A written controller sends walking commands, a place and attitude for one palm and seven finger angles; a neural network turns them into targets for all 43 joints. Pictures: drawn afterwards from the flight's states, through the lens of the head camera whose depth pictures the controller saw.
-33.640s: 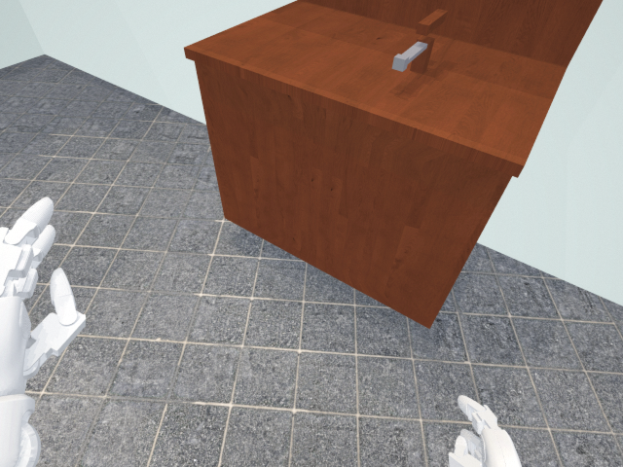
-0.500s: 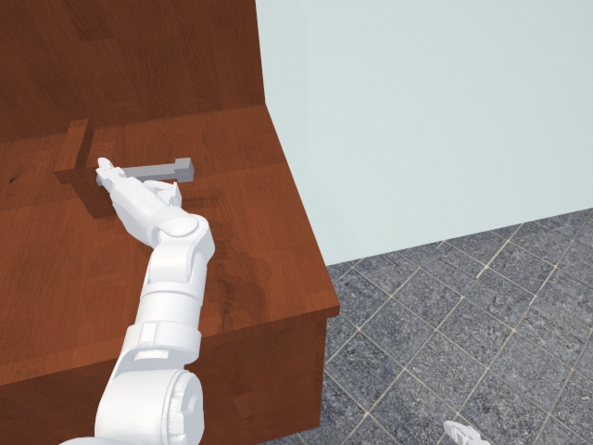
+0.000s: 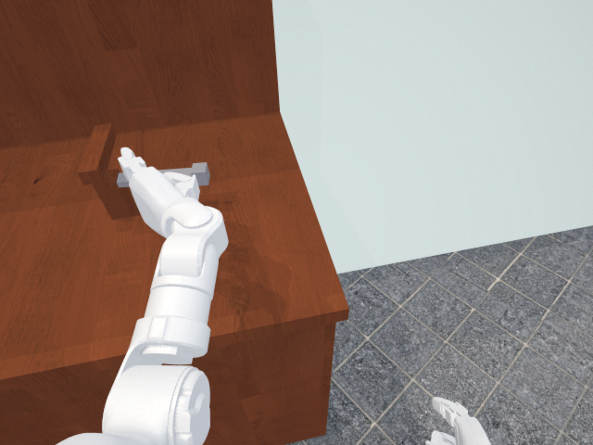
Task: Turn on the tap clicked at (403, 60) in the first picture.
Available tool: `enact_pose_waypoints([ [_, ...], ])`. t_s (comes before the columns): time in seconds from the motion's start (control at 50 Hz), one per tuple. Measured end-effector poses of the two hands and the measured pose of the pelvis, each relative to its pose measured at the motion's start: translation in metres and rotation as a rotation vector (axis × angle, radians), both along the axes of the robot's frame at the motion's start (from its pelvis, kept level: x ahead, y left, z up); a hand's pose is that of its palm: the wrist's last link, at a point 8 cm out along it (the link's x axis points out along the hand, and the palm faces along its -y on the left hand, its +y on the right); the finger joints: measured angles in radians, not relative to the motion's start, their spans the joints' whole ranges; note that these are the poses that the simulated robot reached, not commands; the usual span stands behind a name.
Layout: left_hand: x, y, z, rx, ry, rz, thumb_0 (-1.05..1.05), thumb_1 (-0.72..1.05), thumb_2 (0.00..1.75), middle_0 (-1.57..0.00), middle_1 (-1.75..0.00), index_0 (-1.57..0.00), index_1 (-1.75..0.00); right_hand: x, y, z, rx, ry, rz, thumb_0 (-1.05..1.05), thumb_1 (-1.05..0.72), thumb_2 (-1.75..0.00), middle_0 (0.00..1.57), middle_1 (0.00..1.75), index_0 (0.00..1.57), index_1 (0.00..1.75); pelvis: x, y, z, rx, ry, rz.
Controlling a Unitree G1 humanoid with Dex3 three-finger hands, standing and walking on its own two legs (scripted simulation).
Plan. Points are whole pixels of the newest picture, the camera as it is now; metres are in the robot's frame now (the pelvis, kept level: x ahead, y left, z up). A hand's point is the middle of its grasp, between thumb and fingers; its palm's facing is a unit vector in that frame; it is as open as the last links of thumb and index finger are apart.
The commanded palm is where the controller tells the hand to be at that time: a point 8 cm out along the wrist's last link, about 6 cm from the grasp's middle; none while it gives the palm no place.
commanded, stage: lift the hand up off the lever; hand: left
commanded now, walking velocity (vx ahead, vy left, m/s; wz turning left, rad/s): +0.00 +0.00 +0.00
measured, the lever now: (200, 174) +0.51 +0.21 +0.10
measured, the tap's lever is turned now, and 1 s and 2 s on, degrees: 83 83 83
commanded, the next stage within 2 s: draw the hand back beside the body in 0.40 s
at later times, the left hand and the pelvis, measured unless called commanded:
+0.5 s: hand (192, 185) +0.41 +0.18 +0.17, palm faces +0.75 -0.66 -0.06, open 7.8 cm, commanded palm +0.35 +0.20 +0.17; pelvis +0.01 +0.00 +0.00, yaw +0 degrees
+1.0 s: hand (147, 242) +0.30 +0.20 +0.17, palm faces +0.30 -0.92 -0.23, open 7.7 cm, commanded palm +0.27 +0.24 +0.17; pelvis -0.02 +0.01 +0.01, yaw -2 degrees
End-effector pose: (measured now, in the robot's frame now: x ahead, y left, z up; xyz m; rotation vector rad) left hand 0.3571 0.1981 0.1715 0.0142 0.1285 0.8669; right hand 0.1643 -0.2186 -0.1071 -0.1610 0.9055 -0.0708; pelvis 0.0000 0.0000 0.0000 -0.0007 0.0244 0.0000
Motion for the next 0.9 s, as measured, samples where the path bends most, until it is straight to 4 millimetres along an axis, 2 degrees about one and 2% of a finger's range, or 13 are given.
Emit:
enact_pose_waypoints([
  [0.2,0.007,0.003,0.004,0.000,-0.009,0.003,0.02,0.90,0.90,-0.15,-0.15,-0.15,-0.15,-0.002,-0.003,-0.004,-0.001,0.033,-0.008,0.01,-0.91,-0.90,0.20,0.30,0.20,0.30,0.007,0.000,0.001,0.000,0.005,-0.004],
  [0.34,-0.001,0.004,0.004,-0.008,-0.016,-0.015,0.01,0.90,0.90,-0.15,-0.15,-0.15,-0.15,0.001,-0.008,-0.004,-0.002,0.040,-0.017,0.01,-0.91,-0.90,0.20,0.30,0.20,0.30,0.011,0.001,0.001,0.003,-0.008,-0.003],
  [0.52,-0.005,0.000,0.003,-0.009,0.000,-0.009,0.02,0.90,0.90,-0.15,-0.15,-0.15,-0.15,0.012,-0.005,0.001,-0.005,-0.001,0.013,0.01,-0.91,-0.90,0.20,0.30,0.20,0.30,0.005,-0.002,0.001,0.002,-0.015,0.003],
  [0.56,-0.003,-0.005,0.008,0.045,-0.016,-0.095,0.02,0.91,0.90,-0.14,-0.15,-0.15,-0.15,0.013,-0.004,0.004,-0.007,-0.007,0.008,0.01,-0.91,-0.90,0.20,0.30,0.20,0.30,0.004,-0.003,0.001,0.005,-0.021,-0.001],
  [0.64,-0.001,-0.016,0.016,0.091,-0.067,-0.377,0.02,0.91,0.90,-0.14,-0.15,-0.15,-0.15,0.007,-0.007,0.009,-0.010,-0.025,-0.055,0.01,-0.91,-0.90,0.20,0.30,0.20,0.30,0.004,-0.004,0.002,0.008,-0.048,-0.024],
  [0.68,-0.006,-0.017,0.015,0.057,-0.081,-0.480,0.01,0.90,0.90,-0.15,-0.16,-0.15,-0.16,0.002,-0.010,0.012,-0.009,-0.032,-0.089,0.01,-0.91,-0.90,0.20,0.30,0.20,0.30,0.004,-0.004,0.003,0.007,-0.061,-0.039],
  [0.74,-0.022,-0.009,0.006,0.030,-0.074,-0.521,0.01,0.90,0.89,-0.16,-0.16,-0.16,-0.16,-0.005,-0.015,0.015,-0.006,-0.044,-0.117,0.01,-0.91,-0.90,0.20,0.30,0.20,0.30,0.003,-0.004,0.004,0.005,-0.076,-0.053],
  [0.82,-0.049,0.020,-0.011,0.137,-0.056,-0.572,0.01,0.90,0.89,-0.16,-0.17,-0.17,-0.18,-0.015,-0.022,0.018,0.001,-0.080,-0.122,0.01,-0.91,-0.90,0.20,0.30,0.20,0.30,-0.002,-0.004,0.004,0.004,-0.094,-0.062],
  [0.9,-0.080,0.044,-0.006,0.257,-0.086,-0.568,0.02,0.90,0.89,-0.16,-0.19,-0.17,-0.19,-0.025,-0.025,0.016,-0.026,-0.091,-0.090,0.01,-0.91,-0.90,0.20,0.30,0.20,0.30,-0.008,0.000,0.005,-0.001,-0.116,-0.051],
])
